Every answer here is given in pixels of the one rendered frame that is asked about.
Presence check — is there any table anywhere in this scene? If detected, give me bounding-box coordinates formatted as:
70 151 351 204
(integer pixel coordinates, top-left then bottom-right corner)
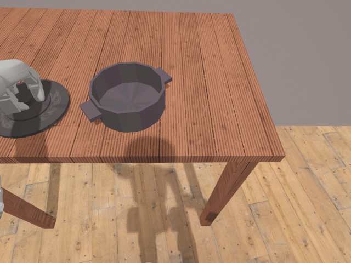
0 7 286 229

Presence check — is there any pot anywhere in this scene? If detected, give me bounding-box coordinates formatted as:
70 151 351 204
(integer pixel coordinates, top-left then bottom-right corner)
79 61 172 133

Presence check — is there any left robot hand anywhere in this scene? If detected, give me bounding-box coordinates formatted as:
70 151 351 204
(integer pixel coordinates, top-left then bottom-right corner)
0 59 45 115

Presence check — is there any lid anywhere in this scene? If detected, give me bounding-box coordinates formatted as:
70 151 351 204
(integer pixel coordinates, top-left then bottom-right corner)
0 79 70 139

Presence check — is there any knob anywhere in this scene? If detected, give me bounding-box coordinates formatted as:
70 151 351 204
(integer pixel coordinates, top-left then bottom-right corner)
15 91 35 107

